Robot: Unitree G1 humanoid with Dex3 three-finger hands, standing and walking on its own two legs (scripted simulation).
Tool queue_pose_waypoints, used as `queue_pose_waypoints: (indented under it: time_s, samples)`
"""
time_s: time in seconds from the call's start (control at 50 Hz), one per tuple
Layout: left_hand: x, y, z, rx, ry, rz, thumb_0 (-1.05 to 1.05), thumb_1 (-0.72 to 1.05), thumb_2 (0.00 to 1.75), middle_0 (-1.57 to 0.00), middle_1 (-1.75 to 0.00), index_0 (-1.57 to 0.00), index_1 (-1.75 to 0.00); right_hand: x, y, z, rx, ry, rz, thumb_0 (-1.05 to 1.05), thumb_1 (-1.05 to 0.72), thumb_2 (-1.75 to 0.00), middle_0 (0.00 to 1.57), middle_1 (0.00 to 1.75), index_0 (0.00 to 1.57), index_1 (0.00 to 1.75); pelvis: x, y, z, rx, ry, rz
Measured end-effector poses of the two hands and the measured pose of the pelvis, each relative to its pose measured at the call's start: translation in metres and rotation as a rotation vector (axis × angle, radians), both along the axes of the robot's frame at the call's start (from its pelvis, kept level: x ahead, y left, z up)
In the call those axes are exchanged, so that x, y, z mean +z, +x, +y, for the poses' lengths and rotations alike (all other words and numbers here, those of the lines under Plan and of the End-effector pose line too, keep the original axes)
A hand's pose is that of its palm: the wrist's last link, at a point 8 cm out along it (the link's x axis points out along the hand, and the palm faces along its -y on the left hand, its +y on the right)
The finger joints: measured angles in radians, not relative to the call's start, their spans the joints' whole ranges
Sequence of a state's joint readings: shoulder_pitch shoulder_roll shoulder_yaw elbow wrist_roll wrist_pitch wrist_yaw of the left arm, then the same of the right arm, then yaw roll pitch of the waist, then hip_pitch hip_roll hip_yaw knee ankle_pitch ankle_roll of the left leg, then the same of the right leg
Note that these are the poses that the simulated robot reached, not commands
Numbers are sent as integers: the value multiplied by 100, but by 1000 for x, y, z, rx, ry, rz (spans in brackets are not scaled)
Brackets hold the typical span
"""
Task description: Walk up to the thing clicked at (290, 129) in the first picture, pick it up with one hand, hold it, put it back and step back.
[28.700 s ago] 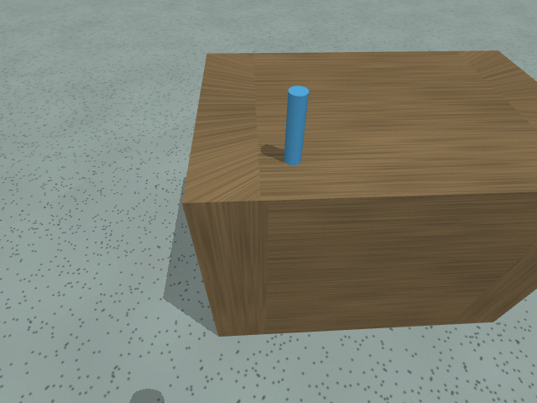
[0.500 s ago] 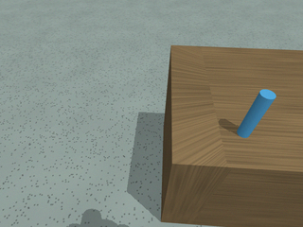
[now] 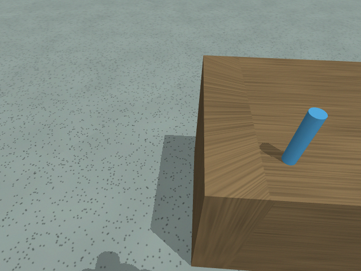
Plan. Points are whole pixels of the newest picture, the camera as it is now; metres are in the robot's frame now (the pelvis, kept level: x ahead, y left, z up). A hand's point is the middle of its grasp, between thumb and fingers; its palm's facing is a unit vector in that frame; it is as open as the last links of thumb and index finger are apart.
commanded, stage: stand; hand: right
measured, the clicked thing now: (301, 139) +0.43 -0.29 +0.06
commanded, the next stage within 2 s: step back in 0.62 s
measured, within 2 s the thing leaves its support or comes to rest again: neither
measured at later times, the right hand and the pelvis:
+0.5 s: hand out of the picture +0.07 -0.25 -0.16, palm faces -0.04 +0.94 -0.34, open 7.4 cm; pelvis +0.00 +0.00 +0.00, yaw +0 degrees
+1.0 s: hand out of the picture +0.03 -0.25 -0.17, palm faces -0.05 +0.90 -0.44, open 7.4 cm; pelvis -0.05 +0.04 -0.04, yaw +2 degrees
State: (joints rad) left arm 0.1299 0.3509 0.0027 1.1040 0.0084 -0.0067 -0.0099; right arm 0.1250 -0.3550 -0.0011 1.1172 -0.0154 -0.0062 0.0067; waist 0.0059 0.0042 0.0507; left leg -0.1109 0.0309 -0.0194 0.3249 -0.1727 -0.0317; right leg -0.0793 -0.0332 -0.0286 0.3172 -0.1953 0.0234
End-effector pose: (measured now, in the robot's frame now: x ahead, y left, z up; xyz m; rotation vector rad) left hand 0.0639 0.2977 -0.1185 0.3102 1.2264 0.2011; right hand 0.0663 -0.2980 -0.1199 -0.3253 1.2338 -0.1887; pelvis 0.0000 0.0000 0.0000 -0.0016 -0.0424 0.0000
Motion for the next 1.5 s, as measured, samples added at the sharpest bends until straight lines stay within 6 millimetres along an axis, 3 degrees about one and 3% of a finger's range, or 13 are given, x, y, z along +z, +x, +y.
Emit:
queue_pose_waypoints:
  time_s: [0.34,0.62,0.8,0.92,1.04,1.12,1.26,1.42,1.5]
  samples:
    - [-2,-7,2,7,0,26,1,90,90,-20,-30,-20,-30,-1,-4,1,-1,2,23,0,-91,-90,20,30,20,30,0,0,1,1,0,6]
    - [-2,1,2,3,-1,19,1,90,90,-20,-30,-20,-30,-1,4,2,2,-2,15,0,-91,-90,20,30,20,30,0,5,2,1,0,9]
    - [-6,3,18,32,35,-28,1,90,90,-20,-30,-20,-30,-8,7,-10,-6,-28,-8,0,-91,-90,20,30,20,30,-14,-22,4,12,-13,15]
    - [-14,2,37,-8,46,-61,1,90,90,-20,-30,-20,-30,-9,-11,-5,-5,-65,-7,0,-91,-90,20,30,20,30,-24,-42,24,19,-4,13]
    - [-32,7,63,-17,31,-110,1,90,90,-20,-30,-20,-30,-8,-57,20,12,-107,50,0,-91,-90,20,30,20,30,-34,-63,47,25,-8,17]
    - [-29,-7,64,-20,19,-85,1,90,90,-20,-30,-20,-30,3,-85,35,-7,-102,88,0,-91,-90,20,30,20,30,-22,-74,51,9,-18,27]
    - [-26,-51,62,-65,9,2,1,90,90,-20,-30,-20,-30,5,-102,45,-41,-90,5,0,-90,-90,20,30,21,30,-16,-98,56,-46,-21,23]
    - [-21,-93,48,-94,46,-6,1,90,90,-20,-30,-20,-30,-14,-121,26,-46,-50,-85,0,-90,-90,20,30,21,30,-30,-136,41,-94,-7,6]
    - [-7,-119,38,-88,49,-26,1,90,90,-20,-30,-20,-30,-16,-136,18,-63,-33,-84,0,-90,-90,20,30,20,30,-24,-154,35,-82,2,-1]
